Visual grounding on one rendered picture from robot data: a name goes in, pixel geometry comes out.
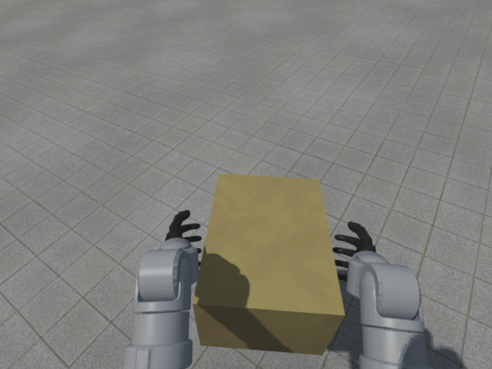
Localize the robot right forearm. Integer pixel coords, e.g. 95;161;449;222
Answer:
346;251;433;369

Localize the carton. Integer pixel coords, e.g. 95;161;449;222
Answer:
193;173;345;355

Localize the robot right hand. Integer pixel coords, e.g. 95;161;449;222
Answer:
333;221;376;281

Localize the robot left hand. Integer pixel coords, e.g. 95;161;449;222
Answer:
165;210;201;267

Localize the robot left forearm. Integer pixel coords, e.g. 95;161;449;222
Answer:
122;238;200;369

